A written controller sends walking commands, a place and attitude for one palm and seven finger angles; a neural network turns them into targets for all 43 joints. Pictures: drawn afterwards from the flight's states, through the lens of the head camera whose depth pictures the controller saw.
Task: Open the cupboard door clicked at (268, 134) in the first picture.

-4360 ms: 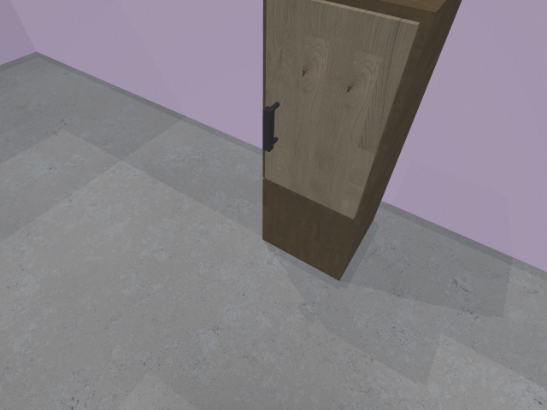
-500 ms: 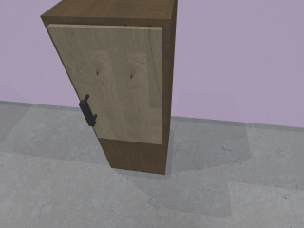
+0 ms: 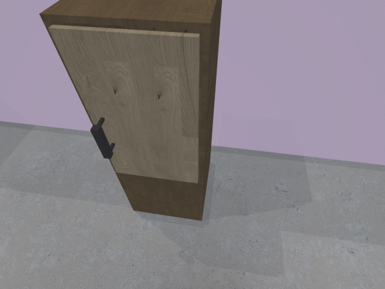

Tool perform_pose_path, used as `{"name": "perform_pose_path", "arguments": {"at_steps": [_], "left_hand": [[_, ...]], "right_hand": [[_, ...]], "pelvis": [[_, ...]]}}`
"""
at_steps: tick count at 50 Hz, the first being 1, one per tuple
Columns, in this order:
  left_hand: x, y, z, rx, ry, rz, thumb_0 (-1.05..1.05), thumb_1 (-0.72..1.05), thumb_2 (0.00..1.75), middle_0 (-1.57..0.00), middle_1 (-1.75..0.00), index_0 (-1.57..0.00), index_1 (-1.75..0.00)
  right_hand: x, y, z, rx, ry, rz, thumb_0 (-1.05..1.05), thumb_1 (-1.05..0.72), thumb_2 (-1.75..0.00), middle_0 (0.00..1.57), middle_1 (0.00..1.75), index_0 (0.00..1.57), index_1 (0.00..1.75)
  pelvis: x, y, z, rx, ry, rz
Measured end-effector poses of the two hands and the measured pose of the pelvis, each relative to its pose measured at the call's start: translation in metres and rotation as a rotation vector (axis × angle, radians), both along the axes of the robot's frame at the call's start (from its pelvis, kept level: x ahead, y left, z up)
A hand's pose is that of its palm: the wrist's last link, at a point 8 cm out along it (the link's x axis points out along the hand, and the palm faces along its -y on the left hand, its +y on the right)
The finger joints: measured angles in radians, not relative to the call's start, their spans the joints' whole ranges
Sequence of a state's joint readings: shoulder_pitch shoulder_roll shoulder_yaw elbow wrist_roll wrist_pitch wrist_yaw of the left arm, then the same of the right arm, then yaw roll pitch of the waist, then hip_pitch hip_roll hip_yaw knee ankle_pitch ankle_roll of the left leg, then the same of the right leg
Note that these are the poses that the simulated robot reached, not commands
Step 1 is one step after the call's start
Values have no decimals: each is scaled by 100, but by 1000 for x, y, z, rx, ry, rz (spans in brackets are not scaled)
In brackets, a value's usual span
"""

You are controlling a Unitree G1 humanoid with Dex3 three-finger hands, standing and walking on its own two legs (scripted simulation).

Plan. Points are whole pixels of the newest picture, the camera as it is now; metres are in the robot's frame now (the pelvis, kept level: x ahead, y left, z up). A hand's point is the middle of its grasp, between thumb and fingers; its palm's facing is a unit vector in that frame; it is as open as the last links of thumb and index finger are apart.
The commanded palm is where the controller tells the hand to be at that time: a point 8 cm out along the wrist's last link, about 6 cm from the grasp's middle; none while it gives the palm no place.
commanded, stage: look again from close up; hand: left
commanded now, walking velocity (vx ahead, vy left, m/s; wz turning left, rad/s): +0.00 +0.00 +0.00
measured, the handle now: (105, 138) +0.56 +0.33 -0.09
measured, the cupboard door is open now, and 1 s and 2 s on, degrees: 0 0 0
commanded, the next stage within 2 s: shuffle to correct the standing spot in 0.18 s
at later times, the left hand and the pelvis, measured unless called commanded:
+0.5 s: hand out of the picture +0.01 +0.17 -0.17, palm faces +0.05 -0.97 -0.23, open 7.3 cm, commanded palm none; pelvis +0.00 -0.01 +0.00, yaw +0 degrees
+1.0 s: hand out of the picture +0.02 +0.25 -0.18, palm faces +0.01 -0.97 -0.26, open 7.3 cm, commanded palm none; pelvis -0.02 +0.05 -0.01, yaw -3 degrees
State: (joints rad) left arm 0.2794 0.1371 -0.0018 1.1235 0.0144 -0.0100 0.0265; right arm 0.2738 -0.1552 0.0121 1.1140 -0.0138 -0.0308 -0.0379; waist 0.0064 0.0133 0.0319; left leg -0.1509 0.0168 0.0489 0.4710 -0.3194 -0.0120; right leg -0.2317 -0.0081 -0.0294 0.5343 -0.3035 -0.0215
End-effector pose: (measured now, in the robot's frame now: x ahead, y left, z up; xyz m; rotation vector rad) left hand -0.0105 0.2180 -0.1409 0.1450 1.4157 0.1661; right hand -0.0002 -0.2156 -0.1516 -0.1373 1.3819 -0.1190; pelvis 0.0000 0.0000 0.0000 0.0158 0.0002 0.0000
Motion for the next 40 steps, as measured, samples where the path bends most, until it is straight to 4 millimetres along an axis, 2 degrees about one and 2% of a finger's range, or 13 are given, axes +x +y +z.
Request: {"name": "perform_pose_path", "arguments": {"at_steps": [13,24,31,40], "left_hand": [[14,-5,2,19,-34,3,0,92,89,-20,-30,-20,-29],[14,-5,4,31,-51,16,0,92,89,-20,-30,-20,-29],[11,10,3,32,-52,11,0,92,89,-20,-30,-20,-29],[18,43,0,49,-58,-20,0,91,89,-20,-30,-20,-29]], "right_hand": [[-3,-6,-1,14,26,2,0,-91,-90,20,30,20,29],[-4,-11,-2,11,24,-6,0,-91,-90,20,30,20,29],[-6,-7,1,-9,1,-19,0,-91,-90,20,30,20,29],[-19,12,2,-24,-9,-42,0,-91,-90,20,30,20,29]], "pelvis": [[4,-12,0,0,1,12],[0,-13,0,0,3,1],[-7,1,-1,4,11,-17],[-15,25,-5,11,26,-52]]}}
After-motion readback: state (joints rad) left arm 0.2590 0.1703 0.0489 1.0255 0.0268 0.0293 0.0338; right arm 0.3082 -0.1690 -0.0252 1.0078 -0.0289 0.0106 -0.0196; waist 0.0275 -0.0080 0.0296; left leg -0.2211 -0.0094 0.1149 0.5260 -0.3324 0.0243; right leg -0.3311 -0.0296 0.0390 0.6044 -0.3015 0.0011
